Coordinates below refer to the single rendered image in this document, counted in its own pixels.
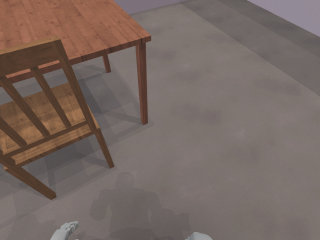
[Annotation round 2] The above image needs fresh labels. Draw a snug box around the table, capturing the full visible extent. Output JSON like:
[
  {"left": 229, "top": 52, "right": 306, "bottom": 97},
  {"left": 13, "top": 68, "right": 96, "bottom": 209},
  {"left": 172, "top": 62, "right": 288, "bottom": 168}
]
[{"left": 0, "top": 0, "right": 151, "bottom": 125}]

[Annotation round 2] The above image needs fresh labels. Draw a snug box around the chair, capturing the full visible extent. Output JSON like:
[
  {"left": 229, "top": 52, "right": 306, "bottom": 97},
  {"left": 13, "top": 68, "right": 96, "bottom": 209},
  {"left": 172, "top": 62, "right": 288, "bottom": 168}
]
[{"left": 0, "top": 35, "right": 114, "bottom": 200}]

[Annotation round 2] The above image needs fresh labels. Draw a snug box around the robot left hand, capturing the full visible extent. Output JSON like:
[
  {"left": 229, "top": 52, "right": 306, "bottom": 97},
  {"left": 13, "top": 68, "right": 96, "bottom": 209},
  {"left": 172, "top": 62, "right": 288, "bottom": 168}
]
[{"left": 50, "top": 221, "right": 79, "bottom": 240}]

